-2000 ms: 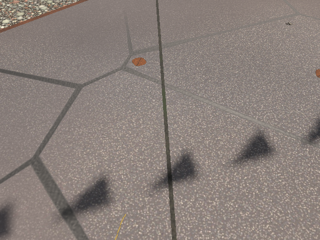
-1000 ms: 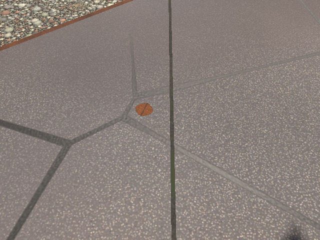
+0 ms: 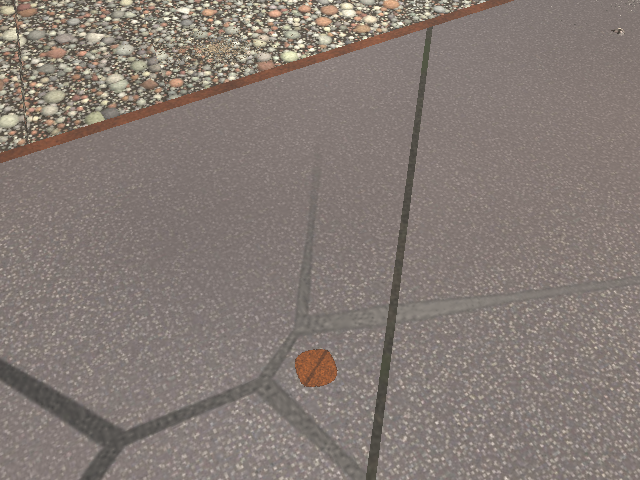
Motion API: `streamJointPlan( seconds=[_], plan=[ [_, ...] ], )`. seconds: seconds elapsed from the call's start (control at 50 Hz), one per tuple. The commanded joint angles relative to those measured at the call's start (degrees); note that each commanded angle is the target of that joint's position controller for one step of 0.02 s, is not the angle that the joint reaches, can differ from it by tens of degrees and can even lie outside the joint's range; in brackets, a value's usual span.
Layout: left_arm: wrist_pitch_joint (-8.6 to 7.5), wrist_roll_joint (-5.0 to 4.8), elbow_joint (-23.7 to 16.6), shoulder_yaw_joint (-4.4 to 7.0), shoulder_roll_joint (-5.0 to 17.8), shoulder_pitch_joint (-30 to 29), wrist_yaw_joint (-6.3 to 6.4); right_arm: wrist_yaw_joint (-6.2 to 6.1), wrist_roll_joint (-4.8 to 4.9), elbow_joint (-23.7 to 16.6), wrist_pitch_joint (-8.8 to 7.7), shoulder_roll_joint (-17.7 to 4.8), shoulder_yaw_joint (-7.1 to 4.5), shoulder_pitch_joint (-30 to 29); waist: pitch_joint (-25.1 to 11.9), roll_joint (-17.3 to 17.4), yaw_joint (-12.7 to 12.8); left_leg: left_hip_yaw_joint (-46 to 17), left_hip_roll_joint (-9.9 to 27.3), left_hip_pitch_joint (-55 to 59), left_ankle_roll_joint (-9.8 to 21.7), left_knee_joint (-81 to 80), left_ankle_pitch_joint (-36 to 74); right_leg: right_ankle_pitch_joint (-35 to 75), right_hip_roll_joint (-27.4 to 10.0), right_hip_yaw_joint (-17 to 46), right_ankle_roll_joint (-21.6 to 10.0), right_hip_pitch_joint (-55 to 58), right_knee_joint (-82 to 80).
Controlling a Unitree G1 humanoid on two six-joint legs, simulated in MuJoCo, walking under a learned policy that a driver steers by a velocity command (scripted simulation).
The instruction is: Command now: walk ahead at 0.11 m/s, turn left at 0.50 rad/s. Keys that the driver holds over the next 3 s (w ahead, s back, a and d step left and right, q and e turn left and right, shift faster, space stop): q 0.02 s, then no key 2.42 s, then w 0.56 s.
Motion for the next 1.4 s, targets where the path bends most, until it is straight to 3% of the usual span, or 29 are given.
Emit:
streamJointPlan(
  seconds=[0.02,0.04,0.06,0.08,0.14,0.2,0.3,0.36,0.38,0.4,0.42,0.44,0.46,0.5,0.54,0.62,0.7,0.98,1.4],
  plan=[
    [-1.62,-0.6,-5.26,0.55,5.94,3.84,-1.59,-0.84,-0.45,-3.7,0.21,-12.5,-3.06,10.47,-24.02,7.63,-3.31,-33.89,20.71,38.3,19.12,-9.03,33.39,-9.69,3.13,13.92,1.16,-25.68,35.45],
    [-1.26,-1.6,-5.78,0.62,6.18,1.01,-1.42,-1.15,0.21,-4.87,0.35,-9.7,-2.32,5.78,-18.13,3.34,-2.32,-26.97,18.27,32.05,15.59,-10.11,25.15,-4.62,0.79,12.9,0.8,-27.28,32.71],
    [-0.5,-1.03,-5.03,0.89,6.16,0.05,-0.7,-1.38,0.8,-5.38,0.67,-7.8,-1.68,3.08,-13.29,-1.29,-1.16,-22.46,15.86,24.35,12.63,-11.63,18.98,-1.38,-1.61,12.07,1.19,-26.08,27.65],
    [0.44,-0.36,-5.34,1.43,7.19,-0.52,0.02,-1.69,0.81,-5.48,0.96,-6.81,-1.33,1.94,-11.48,0.12,-0.23,-20.71,14.23,18.64,11.31,-12.95,13.98,0.7,-2.83,12.0,1.31,-22.83,23.29],
    [1.78,-0.39,-5.03,1.22,5.15,1.4,0.66,-2.21,-0.76,-5.4,1.41,-8.1,-1.55,1.99,-10.46,5.62,0.93,-16.89,10.94,11.83,10.69,-15.04,12.04,3.8,-1.73,10.04,2.08,-16.39,15.41],
    [2.03,-0.43,-4.92,0.91,4.49,0.59,1.08,-3.03,-0.61,-5.37,1.67,-8.73,-1.6,2.29,-11.6,6.09,0.15,-16.54,10.96,12.2,10.14,-15.58,6.24,6.35,-2.15,10.26,2.88,-14.54,8.15],
    [1.97,-0.71,-4.84,0.82,4.76,-1.07,0.68,-3.29,-0.87,-5.11,2.32,-7.65,-0.75,1.46,-9.08,7.78,-1.02,-17.86,10.48,10.28,8.41,-17.17,-9.36,8.17,-2.02,9.53,2.63,-9.57,-2.19],
    [1.27,-0.57,-3.1,0.58,3.61,2.04,-0.3,-3.26,-0.14,-4.33,2.77,-6.17,0.12,1.54,-7.78,6.48,0.89,-17.38,9.07,9.46,5.59,-14.64,-13.24,14.72,-0.46,7.14,0.47,-1.8,-17.12],
    [1.12,0.09,-2.71,0.58,4.12,2.71,-0.69,-3.26,0.04,-3.45,2.72,-5.33,0.44,3.69,-7.19,5.21,0.9,-16.51,7.41,8.26,3.14,-13.39,-14.98,17.82,-1.32,8.02,-0.85,1.45,-21.49],
    [0.93,1.22,-2.95,0.8,6.73,3.4,-0.81,-3.16,-0.37,-3.24,2.42,-4.2,0.81,4.83,-6.41,0.51,-0.08,-13.76,4.78,5.52,0.36,-8.48,-15.59,20.33,-7.58,14.45,-3.19,3.49,-23.91],
    [0.93,1.0,-2.9,1.45,9.88,0.71,-0.75,-2.79,-0.42,-3.74,1.99,-3.05,0.68,6.64,-4.83,-9.34,-4.24,-6.35,-1.2,5.74,-2.08,-5.32,-14.51,18.98,-11.58,18.89,-6.85,-1.21,-25.14],
    [0.58,1.07,-3.26,0.73,6.38,-0.92,-1.03,-2.74,-0.97,-4.0,1.79,-4.44,0.44,3.15,-3.86,-10.67,-2.61,-5.27,-0.89,10.73,-3.15,-4.04,-10.81,11.57,-12.04,20.69,-7.84,-7.3,-28.27],
    [0.06,1.16,-3.47,0.27,4.94,-2.2,-1.11,-2.7,-0.88,-4.28,1.84,-5.03,0.14,1.19,-3.02,-10.29,-2.44,-5.65,-0.45,13.16,-3.01,-4.1,-7.54,8.09,-10.12,19.24,-6.09,-8.58,-28.67],
    [-0.85,0.78,-2.95,0.29,5.55,-1.36,-1.23,-2.9,-1.02,-3.63,2.62,-4.74,0.03,0.98,-2.59,-9.61,-1.7,-6.4,0.47,16.34,-2.4,-4.35,-4.04,7.19,-7.83,16.7,-3.74,-9.6,-28.06],
    [-1.26,0.36,-2.08,0.06,5.21,0.43,-0.99,-2.76,-0.62,-2.76,2.92,-4.6,-0.06,2.18,-2.17,-6.66,-1.51,-7.33,1.28,16.97,-1.46,-4.94,-2.84,8.4,-6.0,14.31,-2.67,-8.91,-26.66],
    [-0.98,-0.11,-1.13,-0.06,4.84,2.82,-0.46,-2.66,-0.38,-1.12,2.39,-3.99,-0.09,2.23,-2.8,-1.46,0.01,-8.05,1.85,16.49,-1.19,-5.29,1.83,13.03,-4.13,12.02,-2.55,-5.66,-23.13],
    [-0.53,-0.15,-0.4,-0.28,4.15,3.44,-0.51,-2.82,-0.11,0.62,2.19,-3.85,-0.12,2.64,-4.02,0.76,0.51,-8.41,2.23,17.48,-1.06,-4.87,5.35,16.55,-3.1,10.79,-2.49,-3.8,-21.38],
    [0.19,-0.18,3.03,-0.78,2.98,3.43,-0.82,-3.69,0.33,6.77,2.6,-4.34,0.1,2.1,-2.75,-0.27,0.2,-8.42,2.56,19.22,-1.1,-4.86,6.36,17.95,-1.64,9.49,-1.96,-2.66,-22.18],
    [0.06,-0.07,6.86,-1.86,1.38,7.71,-0.57,-4.0,0.37,13.83,3.1,-3.48,0.89,2.11,-0.39,-0.18,-0.25,-7.21,1.83,18.94,-2.18,-6.78,1.63,14.43,-1.07,9.1,-2.15,-3.39,-24.59]
  ],
)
